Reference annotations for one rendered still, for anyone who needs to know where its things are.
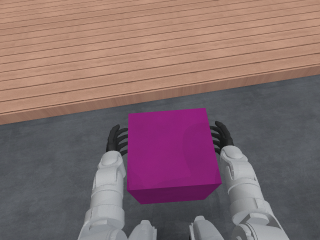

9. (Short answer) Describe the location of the robot left shin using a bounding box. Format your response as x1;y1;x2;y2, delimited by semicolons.
140;220;151;225

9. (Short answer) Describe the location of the robot right forearm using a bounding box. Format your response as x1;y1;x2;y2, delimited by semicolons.
219;145;290;240

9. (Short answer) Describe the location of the left robot upper arm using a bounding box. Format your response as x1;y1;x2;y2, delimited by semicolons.
80;228;128;240

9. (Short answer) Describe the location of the right robot upper arm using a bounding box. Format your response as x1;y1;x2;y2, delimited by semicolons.
231;222;289;240

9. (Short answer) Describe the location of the right robot hand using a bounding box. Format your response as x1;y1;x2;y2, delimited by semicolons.
209;121;234;155

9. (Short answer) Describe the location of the robot left forearm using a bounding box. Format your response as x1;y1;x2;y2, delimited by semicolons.
77;150;126;240

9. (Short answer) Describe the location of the left robot thigh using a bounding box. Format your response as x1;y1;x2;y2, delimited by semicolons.
128;224;157;240

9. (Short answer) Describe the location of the left robot hand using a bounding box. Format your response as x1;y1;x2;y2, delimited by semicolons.
106;124;128;156

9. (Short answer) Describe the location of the carton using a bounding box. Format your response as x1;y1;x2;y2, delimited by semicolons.
127;108;222;205

